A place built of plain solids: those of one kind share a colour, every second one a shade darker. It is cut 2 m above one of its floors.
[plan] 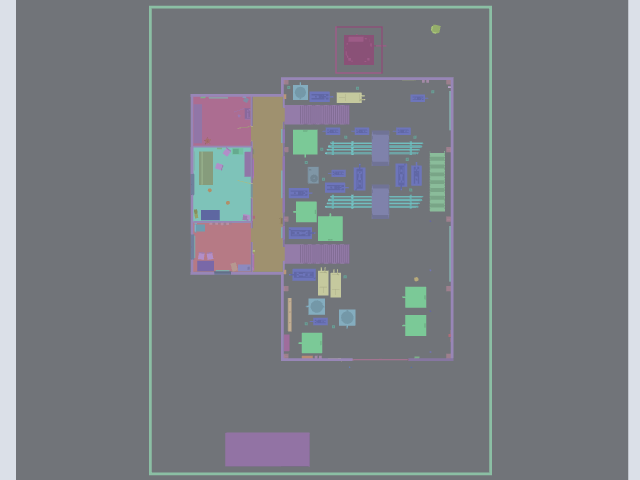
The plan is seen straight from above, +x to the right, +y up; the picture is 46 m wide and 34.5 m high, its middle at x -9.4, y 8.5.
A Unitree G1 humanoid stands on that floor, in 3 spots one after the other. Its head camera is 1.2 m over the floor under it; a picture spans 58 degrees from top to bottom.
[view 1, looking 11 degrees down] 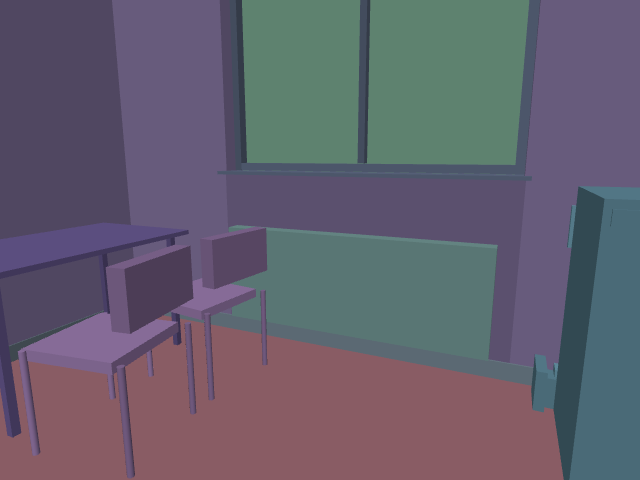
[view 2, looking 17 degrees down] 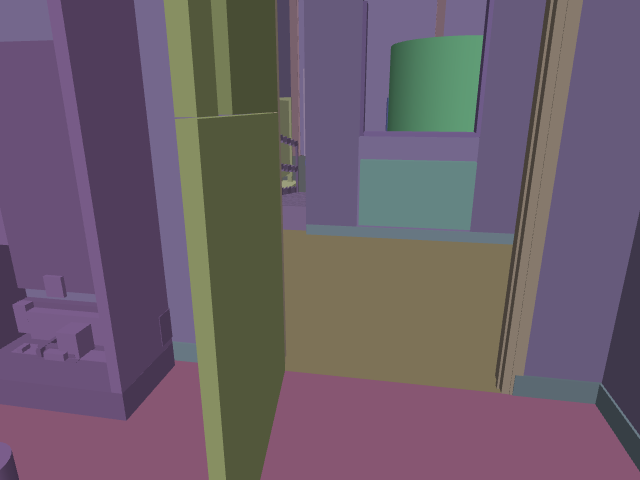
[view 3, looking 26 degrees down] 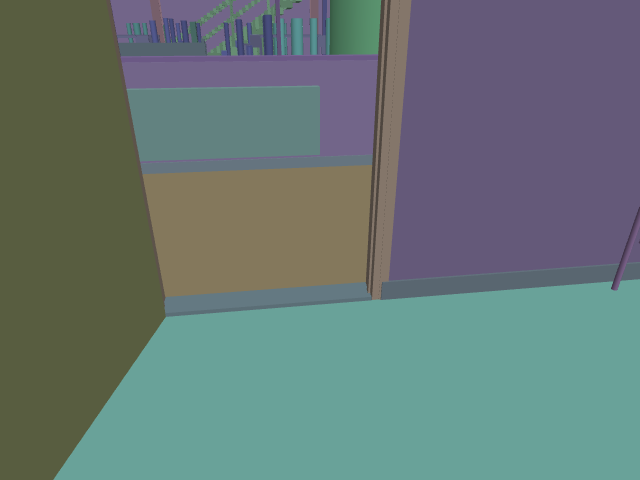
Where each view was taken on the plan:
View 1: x -16.10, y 8.85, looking -156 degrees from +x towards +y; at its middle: radiator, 2.52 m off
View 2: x -16.10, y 16.15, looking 10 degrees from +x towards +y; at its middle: raised_floor_corridor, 4.10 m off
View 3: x -16.10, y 12.05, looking -8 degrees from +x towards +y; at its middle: raised_floor_corridor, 2.74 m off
